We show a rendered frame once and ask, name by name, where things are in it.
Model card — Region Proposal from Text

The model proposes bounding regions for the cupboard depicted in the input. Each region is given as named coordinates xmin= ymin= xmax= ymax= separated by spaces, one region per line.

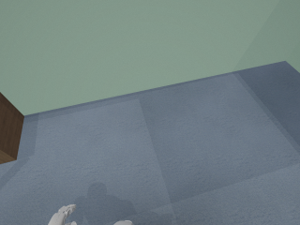
xmin=0 ymin=92 xmax=24 ymax=164

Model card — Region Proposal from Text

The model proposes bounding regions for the robot left hand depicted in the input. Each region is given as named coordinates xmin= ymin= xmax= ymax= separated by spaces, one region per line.
xmin=48 ymin=204 xmax=77 ymax=225

